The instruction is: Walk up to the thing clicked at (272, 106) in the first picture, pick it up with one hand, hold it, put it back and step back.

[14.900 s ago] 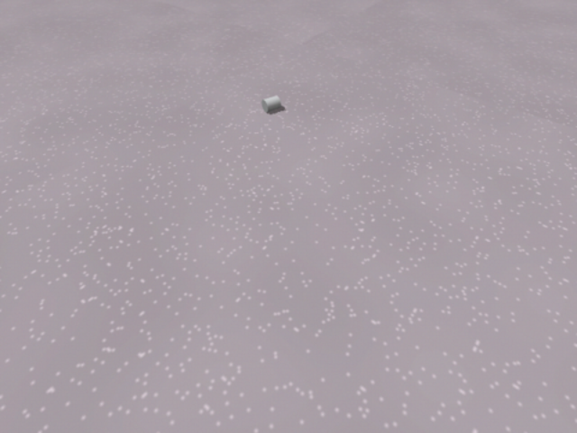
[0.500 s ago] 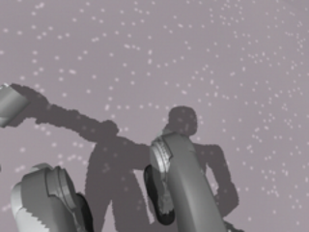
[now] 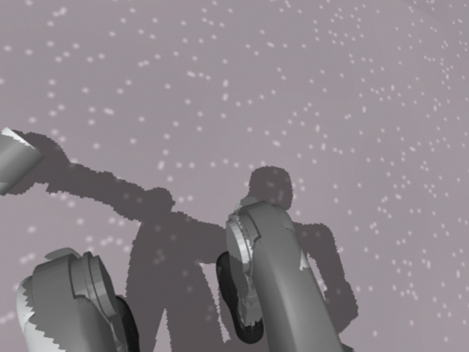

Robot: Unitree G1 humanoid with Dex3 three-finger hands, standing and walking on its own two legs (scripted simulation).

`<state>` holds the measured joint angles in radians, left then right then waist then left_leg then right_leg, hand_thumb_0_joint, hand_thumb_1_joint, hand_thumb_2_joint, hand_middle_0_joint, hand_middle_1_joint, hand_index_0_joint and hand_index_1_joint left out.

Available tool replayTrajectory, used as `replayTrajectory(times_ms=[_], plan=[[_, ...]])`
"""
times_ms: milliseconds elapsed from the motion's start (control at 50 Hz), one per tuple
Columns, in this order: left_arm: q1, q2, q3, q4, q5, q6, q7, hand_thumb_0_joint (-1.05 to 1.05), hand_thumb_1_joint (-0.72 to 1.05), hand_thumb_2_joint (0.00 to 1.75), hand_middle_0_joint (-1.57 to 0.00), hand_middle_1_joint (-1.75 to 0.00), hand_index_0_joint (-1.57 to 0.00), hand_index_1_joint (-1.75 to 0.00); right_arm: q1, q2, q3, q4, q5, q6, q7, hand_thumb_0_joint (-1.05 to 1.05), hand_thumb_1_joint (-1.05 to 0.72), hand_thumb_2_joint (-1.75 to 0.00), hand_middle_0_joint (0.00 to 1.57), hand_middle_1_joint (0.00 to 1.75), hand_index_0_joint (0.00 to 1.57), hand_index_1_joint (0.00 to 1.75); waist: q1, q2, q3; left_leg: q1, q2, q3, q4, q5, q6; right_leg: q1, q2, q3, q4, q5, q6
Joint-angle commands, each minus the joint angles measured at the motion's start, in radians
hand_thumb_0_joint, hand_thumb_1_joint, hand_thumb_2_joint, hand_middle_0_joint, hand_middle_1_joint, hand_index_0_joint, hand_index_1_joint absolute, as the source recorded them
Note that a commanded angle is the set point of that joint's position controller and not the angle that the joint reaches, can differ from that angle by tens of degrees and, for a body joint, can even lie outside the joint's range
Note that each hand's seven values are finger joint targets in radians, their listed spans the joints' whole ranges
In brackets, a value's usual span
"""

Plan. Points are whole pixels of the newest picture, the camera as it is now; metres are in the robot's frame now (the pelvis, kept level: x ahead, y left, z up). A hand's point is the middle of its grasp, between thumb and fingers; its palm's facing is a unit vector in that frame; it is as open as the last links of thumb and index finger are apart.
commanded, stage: rise first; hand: left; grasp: from above
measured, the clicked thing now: (5, 161) +0.51 +0.30 -0.28
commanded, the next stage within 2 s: none
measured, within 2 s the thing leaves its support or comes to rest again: neither
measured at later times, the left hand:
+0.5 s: hand out of the picture +0.47 +0.34 -0.16, palm faces -0.25 -0.31 -0.92, open 14.1 cm
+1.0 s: hand out of the picture +0.47 +0.34 -0.16, palm faces -0.26 -0.31 -0.92, open 14.2 cm
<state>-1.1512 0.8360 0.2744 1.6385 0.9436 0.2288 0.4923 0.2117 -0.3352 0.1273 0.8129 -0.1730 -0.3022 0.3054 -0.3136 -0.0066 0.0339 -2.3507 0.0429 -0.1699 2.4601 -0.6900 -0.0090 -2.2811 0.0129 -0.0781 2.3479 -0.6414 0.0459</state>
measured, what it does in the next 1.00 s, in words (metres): stands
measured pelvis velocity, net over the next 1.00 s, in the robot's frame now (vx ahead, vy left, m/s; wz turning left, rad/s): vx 0.00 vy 0.00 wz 0.00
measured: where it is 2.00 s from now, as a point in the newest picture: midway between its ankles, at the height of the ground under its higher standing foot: (189, 337)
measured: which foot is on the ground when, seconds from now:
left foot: down 0.00-1.00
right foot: down 0.00-1.00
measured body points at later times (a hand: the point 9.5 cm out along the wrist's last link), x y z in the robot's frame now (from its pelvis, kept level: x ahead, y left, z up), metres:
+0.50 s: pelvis +0.00 +0.00 +0.00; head +0.26 +0.06 +0.36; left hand +0.48 +0.35 -0.11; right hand +0.00 -0.26 -0.08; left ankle +0.07 +0.13 -0.28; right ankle +0.11 -0.13 -0.28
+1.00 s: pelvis +0.00 +0.00 +0.00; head +0.26 +0.06 +0.37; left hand +0.48 +0.35 -0.11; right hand +0.00 -0.26 -0.08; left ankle +0.07 +0.13 -0.28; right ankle +0.11 -0.13 -0.28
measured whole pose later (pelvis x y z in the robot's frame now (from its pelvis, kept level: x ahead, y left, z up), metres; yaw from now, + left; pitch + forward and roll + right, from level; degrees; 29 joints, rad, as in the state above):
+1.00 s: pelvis +0.00 +0.00 +0.00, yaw +0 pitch +32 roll -9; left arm -1.15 0.84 0.28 1.66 0.95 0.21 0.51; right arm 0.21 -0.34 0.13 0.81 -0.18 -0.32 0.31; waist -0.32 -0.01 0.05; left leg -2.34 0.04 -0.17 2.45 -0.69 -0.01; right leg -2.27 0.01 -0.08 2.34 -0.64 0.04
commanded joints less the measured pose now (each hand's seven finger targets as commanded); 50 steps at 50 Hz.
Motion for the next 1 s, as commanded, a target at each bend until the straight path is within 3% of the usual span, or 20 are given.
replayTrajectory(times_ms=[0,120,200,220,240,280,320,440,500,580,620,680,700,740,760,800,820,860,920,980], plan=[[-0.305,0.255,-0.012,-0.158,0.019,-0.003,0.043,0.0,-0.56,0.99,-0.16,-0.95,-0.13,-0.98,0.242,-0.274,-0.071,0.017,0.016,-0.011,-0.002,0.0,-0.91,-0.9,0.2,0.3,0.2,0.3,-0.014,0.35,-0.68,0.488,-0.014,0.103,-0.252,0.181,0.029,0.354,0.039,-0.107,-0.222,0.174,-0.073],[-0.303,0.227,-0.019,-0.106,0.021,0.003,0.052,0.0,-0.59,1.01,-0.13,-0.99,-0.1,-1.01,0.248,-0.277,-0.072,0.027,0.014,-0.011,0.0,0.0,-0.91,-0.9,0.2,0.3,0.2,0.3,-0.025,0.359,-0.653,0.509,-0.011,0.092,-0.258,0.186,0.024,0.317,0.037,-0.114,-0.211,0.18,-0.077],[-0.29,0.283,0.007,-0.095,0.025,-0.009,0.054,0.0,-0.58,1.01,-0.14,-0.97,-0.11,-0.99,0.257,-0.276,-0.068,0.038,0.005,-0.014,0.0,0.0,-0.9,-0.9,0.2,0.3,0.2,0.3,-0.026,0.325,-0.631,0.445,-0.014,0.11,-0.249,0.16,0.034,0.367,0.04,-0.101,-0.232,0.155,-0.07],[-0.314,0.241,-0.023,-0.116,0.018,-0.012,0.049,0.0,-0.58,1.01,-0.14,-0.97,-0.11,-1.0,0.232,-0.266,-0.06,0.011,0.007,-0.021,0.001,0.0,-0.9,-0.9,0.2,0.3,0.2,0.3,-0.028,0.325,-0.642,0.462,-0.015,0.112,-0.244,0.166,0.033,0.365,0.039,-0.099,-0.233,0.159,-0.07],[-0.31,0.272,0.002,-0.107,0.022,-0.012,0.054,0.0,-0.58,1.01,-0.13,-0.98,-0.1,-1.01,0.256,-0.275,-0.065,0.036,0.004,-0.019,-0.001,0.0,-0.9,-0.9,0.2,0.3,0.2,0.3,-0.034,0.331,-0.65,0.474,-0.013,0.109,-0.242,0.174,0.033,0.369,0.038,-0.103,-0.232,0.168,-0.069],[-0.331,0.271,-0.009,-0.108,0.019,-0.018,0.051,0.0,-0.57,1.0,-0.14,-0.97,-0.12,-1.0,0.25,-0.273,-0.061,0.029,-0.001,-0.021,-0.003,0.0,-0.9,-0.9,0.2,0.3,0.2,0.3,-0.048,0.332,-0.633,0.461,-0.014,0.11,-0.247,0.15,0.033,0.369,0.039,-0.1,-0.238,0.147,-0.069],[-0.313,0.294,0.004,-0.094,0.026,-0.018,0.057,0.0,-0.57,1.0,-0.14,-0.97,-0.12,-1.0,0.26,-0.281,-0.058,0.029,-0.002,-0.019,-0.004,0.0,-0.9,-0.9,0.2,0.3,0.2,0.3,-0.041,0.326,-0.653,0.459,-0.013,0.113,-0.243,0.162,0.034,0.398,0.041,-0.098,-0.244,0.161,-0.067],[-0.297,0.267,-0.018,-0.1,0.017,-0.006,0.048,0.0,-0.59,1.02,-0.13,-0.98,-0.1,-1.0,0.249,-0.276,-0.059,0.023,0.003,-0.017,-0.005,0.0,-0.9,-0.9,0.2,0.3,0.2,0.3,-0.033,0.343,-0.663,0.481,-0.01,0.107,-0.244,0.188,0.031,0.386,0.041,-0.103,-0.237,0.184,-0.069],[-0.264,0.284,0.005,-0.116,0.018,-0.001,0.054,0.0,-0.59,1.02,-0.12,-0.99,-0.09,-1.01,0.249,-0.277,-0.063,0.025,0.009,-0.015,0.0,0.0,-0.91,-0.9,0.2,0.3,0.2,0.3,-0.005,0.377,-0.707,0.514,-0.01,0.103,-0.262,0.212,0.024,0.394,0.039,-0.108,-0.221,0.198,-0.075],[-0.272,0.252,-0.016,-0.085,0.015,-0.004,0.049,0.0,-0.61,1.03,-0.11,-0.98,-0.08,-1.01,0.237,-0.272,-0.06,0.014,0.013,-0.012,0.001,0.0,-0.91,-0.9,0.2,0.3,0.2,0.3,-0.024,0.326,-0.645,0.452,-0.011,0.101,-0.251,0.169,0.034,0.366,0.043,-0.107,-0.234,0.168,-0.071],[-0.297,0.288,0.008,-0.137,0.025,-0.012,0.05,0.0,-0.61,1.03,-0.11,-0.99,-0.08,-1.01,0.262,-0.278,-0.06,0.025,0.007,-0.014,0.001,0.0,-0.9,-0.9,0.2,0.3,0.2,0.3,-0.026,0.349,-0.658,0.474,-0.011,0.108,-0.248,0.198,0.032,0.389,0.041,-0.104,-0.23,0.192,-0.07],[-0.295,0.255,-0.019,-0.108,0.022,-0.016,0.047,0.0,-0.6,1.03,-0.11,-1.0,-0.08,-1.02,0.245,-0.273,-0.064,0.024,0.007,-0.019,0.0,0.0,-0.9,-0.9,0.2,0.3,0.2,0.3,-0.038,0.336,-0.64,0.471,-0.012,0.103,-0.253,0.158,0.034,0.362,0.043,-0.105,-0.237,0.159,-0.071],[-0.276,0.275,-0.001,-0.086,0.023,-0.018,0.049,0.0,-0.6,1.03,-0.11,-1.0,-0.09,-1.03,0.258,-0.28,-0.068,0.033,0.006,-0.018,-0.002,0.0,-0.9,-0.9,0.2,0.3,0.2,0.3,-0.042,0.319,-0.628,0.459,-0.011,0.102,-0.252,0.15,0.034,0.371,0.043,-0.106,-0.242,0.15,-0.069],[-0.278,0.246,-0.01,-0.104,0.024,-0.021,0.049,0.0,-0.6,1.03,-0.11,-1.0,-0.08,-1.02,0.262,-0.278,-0.069,0.036,0.004,-0.024,0.002,0.0,-0.9,-0.9,0.2,0.3,0.2,0.3,-0.036,0.356,-0.651,0.514,-0.011,0.095,-0.262,0.184,0.025,0.357,0.04,-0.115,-0.224,0.175,-0.076],[-0.309,0.219,-0.043,-0.123,0.024,-0.025,0.045,0.0,-0.61,1.03,-0.11,-1.0,-0.08,-1.03,0.235,-0.268,-0.059,0.011,0.004,-0.028,0.003,0.0,-0.9,-0.9,0.2,0.3,0.2,0.3,-0.041,0.365,-0.641,0.508,-0.011,0.098,-0.256,0.179,0.026,0.344,0.041,-0.113,-0.225,0.171,-0.076],[-0.299,0.281,0.002,-0.13,0.025,-0.021,0.062,0.0,-0.59,1.02,-0.11,-1.01,-0.09,-1.03,0.263,-0.281,-0.065,0.029,0.007,-0.023,0.001,0.0,-0.9,-0.9,0.2,0.3,0.2,0.3,-0.028,0.355,-0.671,0.505,-0.01,0.097,-0.25,0.195,0.029,0.367,0.039,-0.11,-0.229,0.19,-0.072],[-0.291,0.277,0.007,-0.124,0.024,-0.02,0.061,0.0,-0.59,1.02,-0.12,-0.98,-0.09,-1.01,0.262,-0.281,-0.066,0.033,0.005,-0.024,0.003,0.0,-0.9,-0.9,0.2,0.3,0.2,0.3,-0.034,0.359,-0.661,0.506,-0.011,0.1,-0.252,0.195,0.028,0.359,0.035,-0.11,-0.224,0.188,-0.072],[-0.302,0.234,-0.028,-0.111,0.019,-0.02,0.056,0.0,-0.61,1.04,-0.12,-0.99,-0.08,-1.02,0.238,-0.271,-0.065,0.018,0.004,-0.026,0.003,0.0,-0.91,-0.9,0.2,0.3,0.2,0.3,-0.038,0.36,-0.645,0.497,-0.01,0.104,-0.257,0.168,0.027,0.361,0.041,-0.108,-0.234,0.166,-0.074],[-0.299,0.282,0.007,-0.123,0.02,-0.019,0.063,0.0,-0.61,1.03,-0.11,-1.0,-0.08,-1.03,0.262,-0.277,-0.065,0.032,0.004,-0.024,0.001,0.0,-0.9,-0.9,0.2,0.3,0.2,0.3,-0.025,0.353,-0.671,0.483,-0.013,0.109,-0.248,0.185,0.029,0.391,0.039,-0.102,-0.236,0.183,-0.07],[-0.293,0.269,-0.005,-0.112,0.028,-0.018,0.059,0.0,-0.6,1.03,-0.11,-1.0,-0.08,-1.02,0.257,-0.273,-0.065,0.032,0.003,-0.022,0.003,0.0,-0.9,-0.9,0.2,0.3,0.2,0.3,-0.03,0.343,-0.673,0.476,-0.012,0.108,-0.246,0.194,0.031,0.391,0.039,-0.103,-0.232,0.189,-0.07]])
